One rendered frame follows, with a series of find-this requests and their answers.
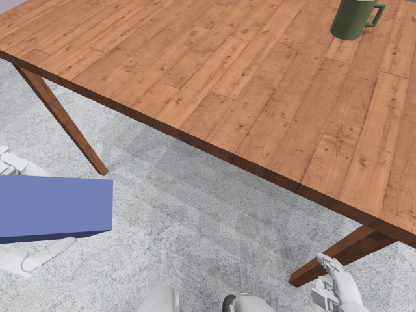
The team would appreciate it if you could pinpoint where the table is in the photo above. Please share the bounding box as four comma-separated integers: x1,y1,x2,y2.
0,0,416,288

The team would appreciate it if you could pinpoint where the right robot hand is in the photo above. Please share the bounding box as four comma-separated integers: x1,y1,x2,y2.
311,253,364,312

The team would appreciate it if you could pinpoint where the left robot hand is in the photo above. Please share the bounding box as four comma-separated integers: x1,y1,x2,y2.
0,146,77,278

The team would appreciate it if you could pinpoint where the robot right thigh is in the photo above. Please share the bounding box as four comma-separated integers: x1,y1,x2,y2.
228,296,275,312

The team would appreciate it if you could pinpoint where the right robot foot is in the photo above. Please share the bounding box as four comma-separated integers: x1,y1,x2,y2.
222,295,236,312

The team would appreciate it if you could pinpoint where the sponge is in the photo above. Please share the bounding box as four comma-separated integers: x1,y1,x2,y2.
0,174,113,244

